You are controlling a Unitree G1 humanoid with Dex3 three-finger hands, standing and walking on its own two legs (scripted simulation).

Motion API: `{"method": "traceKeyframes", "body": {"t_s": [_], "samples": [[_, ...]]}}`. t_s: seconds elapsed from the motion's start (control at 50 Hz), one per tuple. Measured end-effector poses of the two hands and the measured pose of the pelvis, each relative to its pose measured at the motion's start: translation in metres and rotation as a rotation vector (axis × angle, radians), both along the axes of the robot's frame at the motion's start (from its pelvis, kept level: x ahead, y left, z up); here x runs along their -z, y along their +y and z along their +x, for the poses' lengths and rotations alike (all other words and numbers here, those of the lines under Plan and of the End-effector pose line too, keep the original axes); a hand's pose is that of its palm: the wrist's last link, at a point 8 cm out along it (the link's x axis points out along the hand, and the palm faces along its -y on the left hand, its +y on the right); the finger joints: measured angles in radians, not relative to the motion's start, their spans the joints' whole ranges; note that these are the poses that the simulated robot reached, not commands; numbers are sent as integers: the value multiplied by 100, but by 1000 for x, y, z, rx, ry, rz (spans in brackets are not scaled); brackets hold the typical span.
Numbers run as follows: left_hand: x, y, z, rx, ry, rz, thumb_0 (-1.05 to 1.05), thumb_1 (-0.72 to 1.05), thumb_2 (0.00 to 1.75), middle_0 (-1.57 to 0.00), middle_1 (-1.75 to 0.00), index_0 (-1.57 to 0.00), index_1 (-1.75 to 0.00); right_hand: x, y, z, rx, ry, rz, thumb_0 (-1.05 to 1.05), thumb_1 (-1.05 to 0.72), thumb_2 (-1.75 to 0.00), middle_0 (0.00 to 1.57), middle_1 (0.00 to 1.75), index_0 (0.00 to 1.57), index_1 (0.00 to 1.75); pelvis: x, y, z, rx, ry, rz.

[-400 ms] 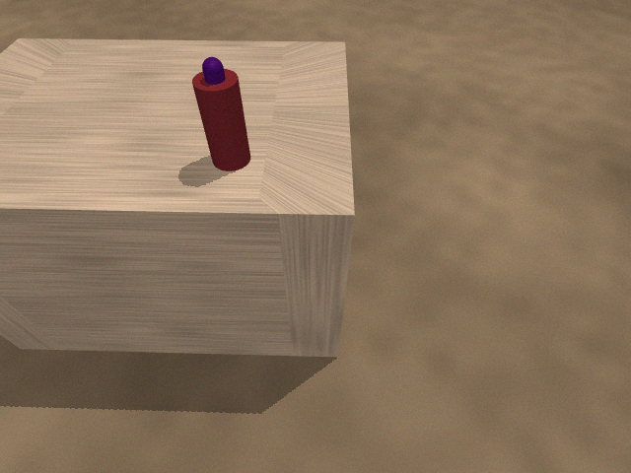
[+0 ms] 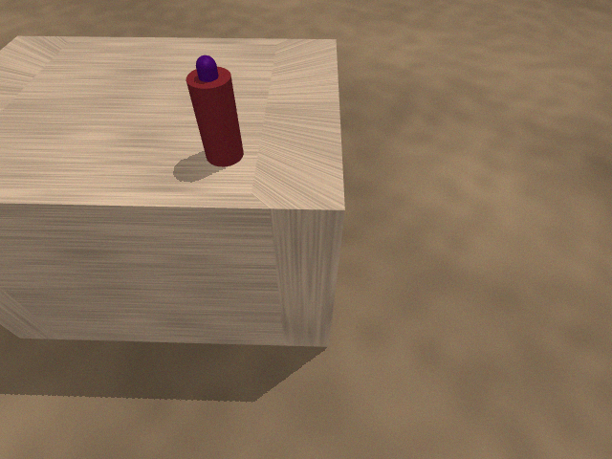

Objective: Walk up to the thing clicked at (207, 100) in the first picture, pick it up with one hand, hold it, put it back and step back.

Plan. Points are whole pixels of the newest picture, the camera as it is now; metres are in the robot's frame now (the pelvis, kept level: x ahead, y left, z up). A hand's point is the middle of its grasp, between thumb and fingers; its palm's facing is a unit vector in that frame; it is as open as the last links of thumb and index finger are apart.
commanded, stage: stand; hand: left
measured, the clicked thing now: (215, 111) +0.75 +0.21 +0.03
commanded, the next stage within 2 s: walk up in 0.72 s
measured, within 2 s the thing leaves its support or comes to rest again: neither
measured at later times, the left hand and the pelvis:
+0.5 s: hand out of the picture +0.08 +0.25 -0.16, palm faces -0.03 -0.94 -0.34, open 7.4 cm; pelvis +0.00 +0.00 +0.00, yaw +0 degrees
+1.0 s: hand out of the picture +0.11 +0.25 -0.15, palm faces -0.05 -0.91 -0.42, open 7.4 cm; pelvis +0.04 -0.04 -0.02, yaw -1 degrees
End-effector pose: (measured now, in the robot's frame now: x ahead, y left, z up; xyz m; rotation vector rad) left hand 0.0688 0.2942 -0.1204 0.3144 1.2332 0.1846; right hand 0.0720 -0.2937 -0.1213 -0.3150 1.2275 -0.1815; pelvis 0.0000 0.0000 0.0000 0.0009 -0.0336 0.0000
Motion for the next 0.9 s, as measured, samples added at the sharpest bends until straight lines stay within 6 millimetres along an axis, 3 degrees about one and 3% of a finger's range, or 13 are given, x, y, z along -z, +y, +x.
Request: {"method": "traceKeyframes", "body": {"t_s": [0.74,0.82,0.9], "samples": [[-2,0,3,0,-11,5,1,90,90,-20,-30,-20,-30,-1,-4,3,-1,-6,0,0,-91,-90,20,30,20,30,0,-3,4,-1,0,0],[-3,5,7,9,-25,9,1,90,89,-20,-30,-20,-30,-2,-12,0,12,-43,5,0,-91,-90,20,30,20,30,4,-6,12,16,0,12],[-7,4,20,32,-17,41,1,90,90,-20,-30,-20,-30,1,-33,-12,41,-31,-6,0,-90,-90,20,30,20,30,8,-19,23,24,-6,31]]}}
